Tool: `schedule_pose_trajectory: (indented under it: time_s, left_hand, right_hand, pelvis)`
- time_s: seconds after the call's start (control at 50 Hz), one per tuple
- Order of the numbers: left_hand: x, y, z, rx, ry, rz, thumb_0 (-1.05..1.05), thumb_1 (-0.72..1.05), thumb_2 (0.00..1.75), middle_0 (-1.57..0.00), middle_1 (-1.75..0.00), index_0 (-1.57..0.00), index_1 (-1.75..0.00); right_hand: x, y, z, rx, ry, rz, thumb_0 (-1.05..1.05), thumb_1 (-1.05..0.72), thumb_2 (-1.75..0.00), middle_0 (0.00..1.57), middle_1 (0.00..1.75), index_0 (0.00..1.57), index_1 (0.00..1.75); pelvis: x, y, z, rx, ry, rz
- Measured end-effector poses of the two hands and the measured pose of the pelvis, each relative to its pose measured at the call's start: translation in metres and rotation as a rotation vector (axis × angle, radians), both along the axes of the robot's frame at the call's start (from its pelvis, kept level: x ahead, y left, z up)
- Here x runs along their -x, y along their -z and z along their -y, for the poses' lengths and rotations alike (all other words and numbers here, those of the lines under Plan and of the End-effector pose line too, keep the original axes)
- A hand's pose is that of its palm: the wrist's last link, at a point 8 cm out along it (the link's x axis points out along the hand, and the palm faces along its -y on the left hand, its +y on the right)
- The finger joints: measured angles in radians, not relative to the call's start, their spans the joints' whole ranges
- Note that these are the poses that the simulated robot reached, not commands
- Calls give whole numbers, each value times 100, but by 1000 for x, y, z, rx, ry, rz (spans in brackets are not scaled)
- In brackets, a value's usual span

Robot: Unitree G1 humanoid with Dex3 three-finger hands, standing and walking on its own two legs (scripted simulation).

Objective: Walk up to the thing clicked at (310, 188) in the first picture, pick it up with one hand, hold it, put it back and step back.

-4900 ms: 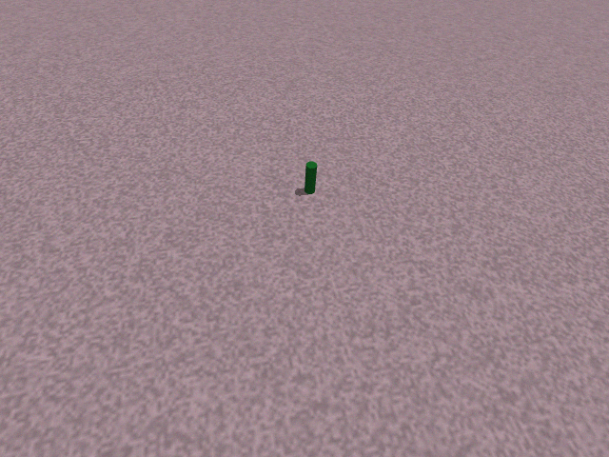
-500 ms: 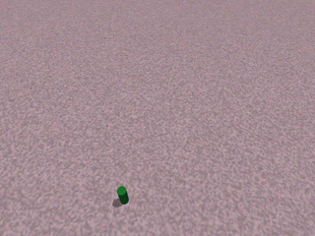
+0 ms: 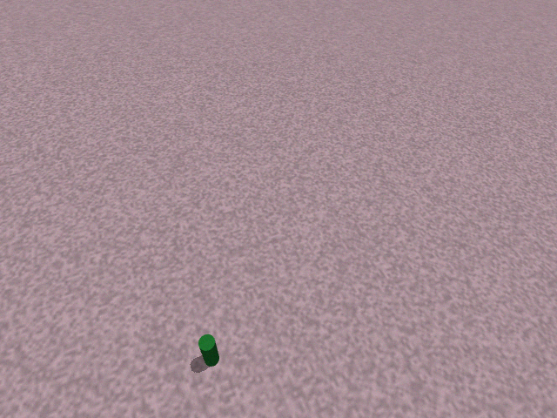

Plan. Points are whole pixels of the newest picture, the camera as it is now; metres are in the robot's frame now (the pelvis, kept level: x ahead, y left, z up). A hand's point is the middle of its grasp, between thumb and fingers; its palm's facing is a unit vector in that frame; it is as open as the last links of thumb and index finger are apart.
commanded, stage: walk up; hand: left
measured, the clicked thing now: (209, 351) +0.43 +0.19 -0.70
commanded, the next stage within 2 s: none
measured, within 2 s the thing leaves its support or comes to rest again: neither
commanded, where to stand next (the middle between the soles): +0.07 -0.02 m, yaw -1 degrees
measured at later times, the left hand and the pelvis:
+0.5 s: hand out of the picture +0.07 +0.25 -0.16, palm faces -0.04 -0.92 -0.39, open 7.3 cm; pelvis +0.03 -0.02 -0.01, yaw +0 degrees
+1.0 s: hand (139, 388) +0.20 +0.23 -0.17, palm faces -0.02 -0.93 -0.37, open 7.3 cm; pelvis +0.07 -0.03 -0.02, yaw -1 degrees
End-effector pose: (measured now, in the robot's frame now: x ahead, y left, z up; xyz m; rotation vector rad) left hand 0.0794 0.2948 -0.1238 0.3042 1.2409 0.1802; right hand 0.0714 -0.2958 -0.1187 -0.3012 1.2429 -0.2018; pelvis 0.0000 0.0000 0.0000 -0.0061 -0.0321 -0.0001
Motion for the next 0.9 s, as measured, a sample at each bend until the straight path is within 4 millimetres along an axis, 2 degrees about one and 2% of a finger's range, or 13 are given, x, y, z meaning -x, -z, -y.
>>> schedule_pose_trajectory:
  time_s: [0.16,0.32,0.38,0.44,0.52,0.62,0.68,0.74,0.82,0.9]
  left_hand:
    - [15,-1,-3,-11,-23,-33,1,91,90,-20,-30,-21,-30]
    - [18,-3,-4,-9,-22,-27,1,91,90,-20,-30,-21,-30]
    - [17,-6,-5,-20,-11,-28,1,91,90,-20,-30,-21,-30]
    - [14,-4,-4,-49,9,-34,1,91,90,-20,-30,-21,-30]
    - [9,-5,6,-70,-8,-32,1,91,90,-20,-30,-20,-30]
    - [1,-12,18,-64,-39,-40,1,91,90,-20,-30,-21,-30]
    - [-8,-9,21,-59,-39,-66,0,91,90,-20,-30,-21,-30]
    - [-25,2,19,-47,-42,-81,1,90,90,-20,-30,-21,-30]
    - [-60,19,16,-26,-57,-55,1,90,90,-20,-30,-21,-30]
    - [-96,17,21,-21,-21,10,1,91,90,-20,-30,-21,-30]
  right_hand:
    - [-10,2,-4,-11,-16,9,0,-90,-90,20,30,20,30]
    - [-20,-1,-3,-22,-27,36,0,-90,-90,20,30,20,30]
    - [-17,-3,6,-20,-16,43,0,-90,-90,20,30,20,30]
    - [-12,3,22,-3,4,42,0,-90,-90,20,30,20,30]
    - [-7,9,43,9,37,-3,0,-90,-90,20,30,20,30]
    - [-23,6,52,25,18,-45,0,-90,-90,20,30,20,30]
    - [-41,6,50,29,1,-45,0,-90,-90,20,30,20,30]
    - [-60,10,43,33,-8,-42,0,-90,-90,20,30,20,30]
    - [-84,14,31,40,-13,-34,0,-90,-90,20,30,20,30]
    - [-105,10,23,34,-21,18,0,-90,-90,20,30,20,30]
  pelvis:
    - [-3,0,0,1,-3,-1]
    - [-8,-1,1,-5,-5,-1]
    - [-16,-1,4,-13,4,-12]
    - [-20,6,12,-13,16,0]
    - [-35,10,26,-5,4,12]
    - [-58,3,31,-16,15,1]
    - [-69,4,31,-8,14,0]
    - [-79,9,27,2,14,2]
    - [-86,18,21,-11,7,1]
    - [-80,15,22,-2,-1,-6]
